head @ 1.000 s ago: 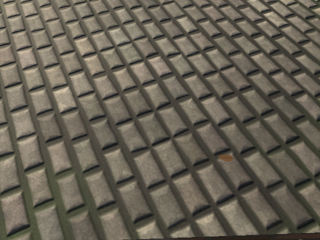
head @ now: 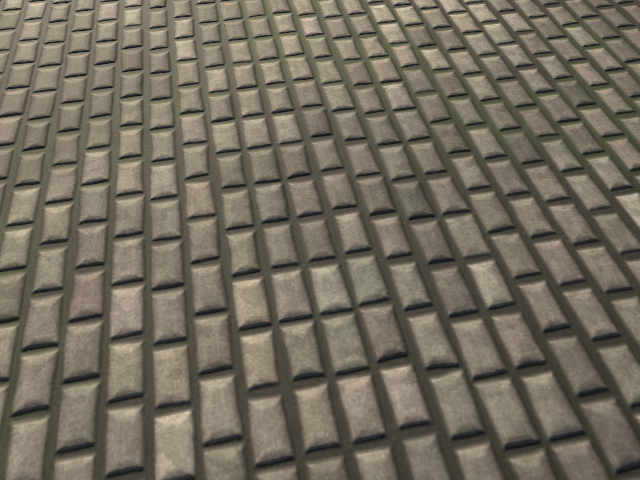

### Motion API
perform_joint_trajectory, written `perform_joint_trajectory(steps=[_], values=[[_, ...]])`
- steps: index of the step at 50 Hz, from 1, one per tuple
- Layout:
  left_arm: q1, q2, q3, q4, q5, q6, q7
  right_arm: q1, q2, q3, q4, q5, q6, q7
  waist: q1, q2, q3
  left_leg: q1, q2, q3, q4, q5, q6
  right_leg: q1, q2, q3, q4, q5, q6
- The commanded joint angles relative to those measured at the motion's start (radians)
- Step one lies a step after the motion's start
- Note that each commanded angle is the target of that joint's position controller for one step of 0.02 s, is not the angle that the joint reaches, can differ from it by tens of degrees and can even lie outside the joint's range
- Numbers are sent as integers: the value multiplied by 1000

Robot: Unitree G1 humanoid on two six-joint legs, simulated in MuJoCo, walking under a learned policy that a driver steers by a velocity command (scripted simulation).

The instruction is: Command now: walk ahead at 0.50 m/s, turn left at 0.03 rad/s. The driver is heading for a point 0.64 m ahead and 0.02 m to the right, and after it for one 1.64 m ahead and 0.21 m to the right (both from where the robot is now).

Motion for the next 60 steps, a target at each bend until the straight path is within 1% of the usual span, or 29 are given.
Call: perform_joint_trajectory(steps=[1, 5, 8, 10, 12, 13, 14, 15, 16, 17, 18, 20, 22, 24, 26, 30, 34, 36, 37, 38, 39, 40, 41, 42, 43, 46, 51, 57, 60], values=[[95, 139, 29, -62, -11, -27, 4, -141, -69, -24, -72, 7, -11, -9, 38, -96, 20, 24, 4, 103, -268, -8, -83, 169, -198, 200, -239, 591, -18], [122, 132, 25, -81, -44, -15, -41, -265, -39, -31, -102, -18, 26, 2, 32, -117, 101, 178, 11, 161, -640, 78, -71, 223, -247, 185, -346, 633, -54], [182, 172, 36, -48, -52, -11, -40, -333, -61, -51, -128, 4, 31, 0, 17, -106, 138, 283, -42, 210, -869, 8, -53, 346, -269, 160, -333, 881, -13], [199, 216, 50, -26, -54, -6, -35, -326, -94, -68, -128, 15, 25, -7, -14, -130, 113, 396, -83, 237, -935, -50, -40, 410, -278, 143, -266, 1175, 25], [122, 272, 67, -33, -40, 3, -26, -116, -141, -88, -62, 30, 11, -31, -115, -122, 53, 653, -95, 218, -977, 11, -1, 356, -291, 128, -93, 1430, 93], [59, 258, 61, -65, -27, 1, -26, 149, -165, -98, 19, 47, 2, -53, -191, -101, -121, 1050, -51, 158, -851, 66, 62, 186, -273, 136, 86, 1397, 142], [216, 127, 23, -71, -9, -3, -12, 344, -209, -108, 77, 22, 0, -56, -168, 122, -381, 1632, 133, -21, -719, 362, 268, -167, -168, 145, 437, 870, 209], [217, 80, -6, -92, -11, -10, -37, 506, -173, -100, 131, 3, -4, -57, -228, 255, -490, 1873, 361, -471, -905, 237, 445, -497, 40, 182, 796, -203, 251], [-71, 174, 40, -158, -68, 4, -48, 588, -175, -119, 183, -28, -11, -73, -313, 82, -225, 1633, 293, -460, -1064, 28, 286, -632, 1, 249, 947, -112, 173], [-133, 182, 46, -188, -73, -2, -32, 392, -210, -130, 173, -10, -22, -71, -209, 70, 0, 1335, 284, -340, -1136, -79, 231, -680, -75, 238, 942, -37, 117], [-232, 187, 49, -271, -161, -16, 19, 154, -138, -91, 87, 67, -12, -80, -105, 12, 9, 1107, 291, -308, -1211, 35, 220, -555, -99, 201, 933, 26, 81], [-129, 156, 48, -262, -144, -1, 42, 89, -67, -59, 87, 47, -23, -72, 7, -9, 6, 915, 225, -176, -1294, -17, 192, -440, -172, 198, 881, 79, 64], [-90, 116, 43, -258, -130, 26, 49, 59, -86, -61, 93, 47, -26, -58, 47, 9, 50, 796, 180, -79, -1334, -59, 171, -455, -216, 181, 786, 99, 71], [-181, 112, 38, -304, -105, 37, 55, 107, -125, -68, 115, 40, -35, -61, 36, -14, 94, 690, 134, 9, -1361, 21, 162, -443, -230, 142, 618, 225, 98], [-261, 106, 32, -324, -93, 32, 55, 168, -151, -74, 134, 46, -35, -72, 1, -14, 83, 663, 81, 86, -1345, 66, 130, -352, -217, 113, 366, 422, 104], [-458, 119, 31, -376, -118, 30, 42, 297, -198, -86, 177, 76, -22, -86, -90, 13, 94, 861, 127, 57, -1339, -30, 107, -321, -169, 106, 60, 542, 116], [-500, 162, 49, -410, -115, 26, 21, 344, -195, -97, 204, 65, 18, -88, -91, 34, 99, 1108, 207, 14, -1206, 68, 71, -370, -150, 115, -47, 385, 64], [-359, 209, 75, -374, -105, 22, 21, 312, -199, -100, 193, 57, 30, -91, -9, 54, 15, 1120, 164, 48, -1030, 336, 34, -158, -96, 69, -81, 329, 21], [-173, 266, 97, -328, -95, 21, 26, 294, -179, -91, 170, 44, 29, -93, 66, 38, -112, 995, 114, 89, -813, 304, 7, 124, -157, 119, -11, 427, -25], [-32, 364, 121, -311, -78, 25, 33, 396, -81, -61, 144, 34, 9, -88, 67, -156, -294, 582, -13, 152, -408, -57, -67, 590, -414, 485, 18, 434, -180], [34, 324, 118, -285, -106, 38, 30, 427, -73, -51, 165, 41, -13, -76, 86, -299, -427, 386, -89, 67, -190, -616, -91, 723, -503, 829, -149, 264, -264], [-11, 269, 103, -291, -111, 46, 35, 332, -168, -81, 145, 69, -25, -72, 95, -208, -297, 263, -28, 23, -103, -585, -87, 639, -465, 763, -190, 123, -214], [-95, 244, 95, -307, -108, 50, 43, 214, -184, -84, 106, 78, -29, -76, 78, -137, -157, 237, 22, 62, -117, -490, -83, 473, -428, 621, -215, 136, -177], [-165, 220, 86, -308, -98, 49, 40, 154, -174, -84, 87, 64, -24, -84, 41, -65, -58, 275, 60, 84, -180, -420, -84, 289, -392, 521, -257, 216, -162], [-206, 192, 80, -308, -87, 42, 36, 155, -165, -90, 79, 52, -13, -92, -5, -77, -21, 355, 92, 75, -241, -381, -84, 160, -361, 456, -291, 283, -147], [-226, 179, 81, -286, -93, 29, 28, 197, -110, -83, 82, 50, 15, -97, -65, -103, 21, 442, 112, 82, -347, -341, -94, 12, -316, 340, -371, 344, -153], [-163, 232, 101, -244, -106, 35, 45, 32, -85, -69, 39, 44, 8, -88, -28, -67, 56, 443, 108, 103, -681, -77, -104, 24, -279, 205, -400, 445, -125], [-60, 265, 111, -185, -122, 53, 45, -149, -104, -69, -15, 61, -2, -64, 45, -77, 99, 466, 57, 130, -912, -41, -85, 165, -315, 207, -347, 364, -98], [-63, 282, 118, -168, -124, 68, 50, -134, -129, -77, -23, 59, -12, -51, 15, -103, 87, 537, 29, 151, -979, -147, -43, 233, -341, 223, -263, 455, -70]])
